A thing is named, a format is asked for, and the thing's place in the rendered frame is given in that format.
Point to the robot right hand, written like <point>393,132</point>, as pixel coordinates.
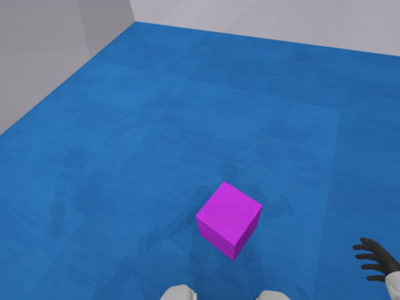
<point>387,264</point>

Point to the carton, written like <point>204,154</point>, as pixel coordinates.
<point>228,219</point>

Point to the robot right forearm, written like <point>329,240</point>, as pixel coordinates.
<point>393,285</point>

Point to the robot left thigh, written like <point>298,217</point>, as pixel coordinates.
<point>179,293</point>

